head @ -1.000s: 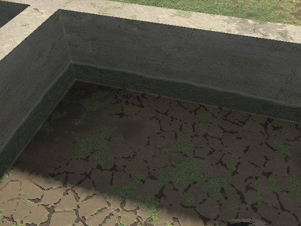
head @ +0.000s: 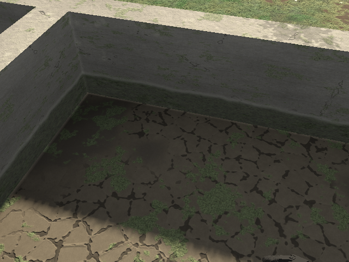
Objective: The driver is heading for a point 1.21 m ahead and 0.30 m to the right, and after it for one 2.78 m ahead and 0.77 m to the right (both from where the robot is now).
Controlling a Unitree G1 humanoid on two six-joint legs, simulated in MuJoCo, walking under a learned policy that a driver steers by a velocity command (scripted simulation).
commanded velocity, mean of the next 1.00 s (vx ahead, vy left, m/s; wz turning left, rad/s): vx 0.19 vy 0.00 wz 0.00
